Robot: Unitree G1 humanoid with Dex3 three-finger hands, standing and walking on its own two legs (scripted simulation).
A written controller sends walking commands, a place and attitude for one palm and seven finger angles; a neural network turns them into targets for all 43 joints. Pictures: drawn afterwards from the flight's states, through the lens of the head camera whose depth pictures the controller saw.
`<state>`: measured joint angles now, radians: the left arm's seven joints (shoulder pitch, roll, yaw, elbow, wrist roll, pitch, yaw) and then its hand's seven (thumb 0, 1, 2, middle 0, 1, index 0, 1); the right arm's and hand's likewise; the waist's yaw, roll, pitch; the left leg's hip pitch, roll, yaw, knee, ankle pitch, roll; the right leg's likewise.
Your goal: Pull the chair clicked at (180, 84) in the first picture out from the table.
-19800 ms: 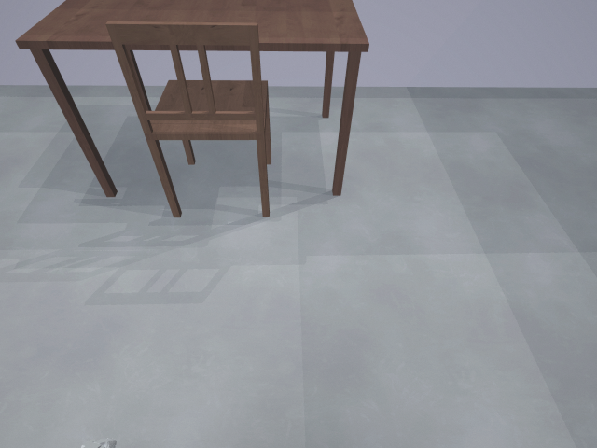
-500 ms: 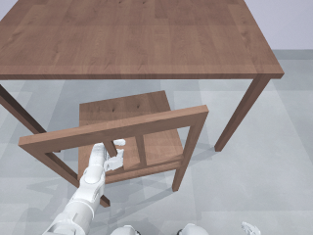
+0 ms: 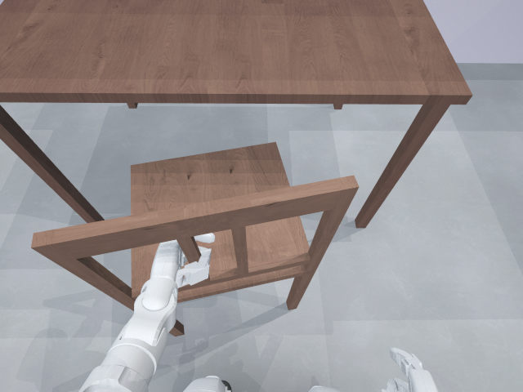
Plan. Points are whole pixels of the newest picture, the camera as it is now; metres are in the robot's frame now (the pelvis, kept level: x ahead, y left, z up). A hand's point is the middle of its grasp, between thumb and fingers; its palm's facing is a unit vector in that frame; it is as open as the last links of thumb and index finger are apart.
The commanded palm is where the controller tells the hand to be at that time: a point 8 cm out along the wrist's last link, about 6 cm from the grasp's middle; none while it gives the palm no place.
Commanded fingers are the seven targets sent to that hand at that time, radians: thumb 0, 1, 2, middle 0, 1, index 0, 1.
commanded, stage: step backward, pulling the chair out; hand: left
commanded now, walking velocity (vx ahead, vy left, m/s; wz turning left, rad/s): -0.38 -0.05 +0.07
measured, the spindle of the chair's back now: (195, 259) +0.33 +0.14 -0.10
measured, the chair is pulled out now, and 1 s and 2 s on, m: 0.24 0.44 0.58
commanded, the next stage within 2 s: stop walking, hand still on the chair in 1.22 s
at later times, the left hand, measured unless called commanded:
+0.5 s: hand (199, 323) +0.22 +0.11 -0.07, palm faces -0.03 -0.99 -0.16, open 5.2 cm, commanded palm +0.19 +0.16 -0.07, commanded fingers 0.00 0.90 0.90 -0.50 -1.45 -0.50 -1.45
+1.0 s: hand out of the picture +0.10 +0.11 -0.07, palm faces +0.00 -0.99 -0.17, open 5.3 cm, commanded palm +0.08 +0.16 -0.07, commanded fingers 0.00 0.90 0.90 -0.50 -1.45 -0.50 -1.45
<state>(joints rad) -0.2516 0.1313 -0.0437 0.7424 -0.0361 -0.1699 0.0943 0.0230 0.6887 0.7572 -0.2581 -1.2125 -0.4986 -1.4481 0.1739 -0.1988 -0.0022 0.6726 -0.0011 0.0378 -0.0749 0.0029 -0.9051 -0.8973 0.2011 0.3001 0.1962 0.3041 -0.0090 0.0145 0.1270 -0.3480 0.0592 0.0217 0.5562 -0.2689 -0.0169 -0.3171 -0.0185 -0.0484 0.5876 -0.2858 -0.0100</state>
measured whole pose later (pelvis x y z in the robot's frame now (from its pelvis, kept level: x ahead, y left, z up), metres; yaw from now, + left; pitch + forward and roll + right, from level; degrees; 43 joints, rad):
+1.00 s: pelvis -0.21 -0.02 +0.00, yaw +1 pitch +2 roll -2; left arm -0.28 0.15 -0.04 0.76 -0.03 -0.15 0.09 0.01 0.68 0.77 -0.23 -1.19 -0.50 -1.45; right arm 0.18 -0.21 0.01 0.69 0.00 0.01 -0.07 0.00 -0.90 -0.90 0.20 0.30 0.20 0.30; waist -0.02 0.03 0.15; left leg -0.36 0.05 -0.03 0.58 -0.24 -0.03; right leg -0.30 -0.01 -0.05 0.49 -0.22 0.00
